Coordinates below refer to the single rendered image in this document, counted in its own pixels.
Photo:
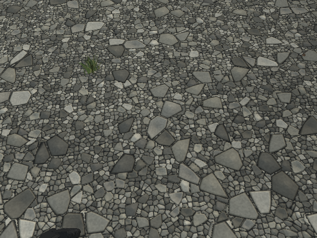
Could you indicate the robot left hand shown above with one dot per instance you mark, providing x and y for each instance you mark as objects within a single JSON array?
[{"x": 61, "y": 233}]

